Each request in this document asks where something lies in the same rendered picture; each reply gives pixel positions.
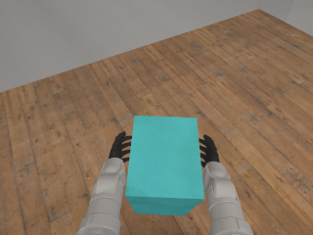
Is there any robot left forearm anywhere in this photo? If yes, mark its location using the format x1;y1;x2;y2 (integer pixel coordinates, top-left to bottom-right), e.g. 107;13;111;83
76;158;126;235

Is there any right robot hand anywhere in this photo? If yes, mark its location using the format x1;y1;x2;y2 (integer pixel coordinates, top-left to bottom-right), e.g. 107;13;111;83
199;135;220;168

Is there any carton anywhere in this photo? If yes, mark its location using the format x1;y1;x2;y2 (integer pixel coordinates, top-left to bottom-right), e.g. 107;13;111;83
125;116;204;216

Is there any robot right forearm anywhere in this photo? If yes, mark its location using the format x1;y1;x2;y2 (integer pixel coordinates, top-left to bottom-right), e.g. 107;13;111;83
202;162;253;235

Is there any left robot hand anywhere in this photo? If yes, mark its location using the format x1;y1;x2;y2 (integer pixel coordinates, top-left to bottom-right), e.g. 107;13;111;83
109;131;132;163

